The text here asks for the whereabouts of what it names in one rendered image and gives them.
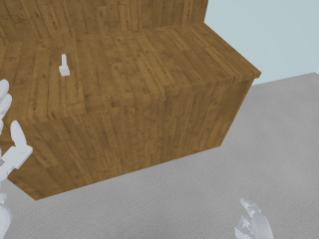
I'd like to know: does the right robot hand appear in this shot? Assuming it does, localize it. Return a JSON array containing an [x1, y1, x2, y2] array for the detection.
[[234, 197, 274, 239]]

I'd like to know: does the counter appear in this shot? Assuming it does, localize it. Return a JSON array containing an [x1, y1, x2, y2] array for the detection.
[[0, 0, 261, 200]]

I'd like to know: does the left robot forearm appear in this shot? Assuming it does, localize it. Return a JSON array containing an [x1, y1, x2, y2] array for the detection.
[[0, 191, 12, 239]]

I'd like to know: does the tap lever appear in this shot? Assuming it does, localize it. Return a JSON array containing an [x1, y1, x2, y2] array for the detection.
[[59, 54, 70, 77]]

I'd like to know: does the left robot hand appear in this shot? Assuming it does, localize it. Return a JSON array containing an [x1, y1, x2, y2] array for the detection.
[[0, 79, 33, 189]]

